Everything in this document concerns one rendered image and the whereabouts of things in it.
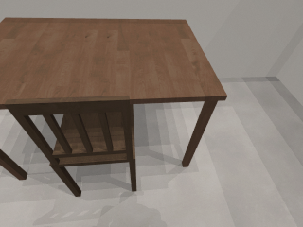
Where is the chair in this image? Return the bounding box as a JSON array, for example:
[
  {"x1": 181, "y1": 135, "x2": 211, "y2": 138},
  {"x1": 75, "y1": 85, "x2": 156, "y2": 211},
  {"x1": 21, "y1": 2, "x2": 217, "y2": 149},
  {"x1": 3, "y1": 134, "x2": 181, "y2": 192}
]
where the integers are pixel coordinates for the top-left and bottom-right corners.
[{"x1": 4, "y1": 96, "x2": 137, "y2": 197}]

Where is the table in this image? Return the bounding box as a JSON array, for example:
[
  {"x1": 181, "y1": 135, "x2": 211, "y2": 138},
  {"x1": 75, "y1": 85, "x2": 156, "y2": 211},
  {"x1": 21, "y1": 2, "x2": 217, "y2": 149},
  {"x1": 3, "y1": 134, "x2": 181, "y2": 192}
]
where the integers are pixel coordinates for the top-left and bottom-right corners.
[{"x1": 0, "y1": 17, "x2": 227, "y2": 181}]

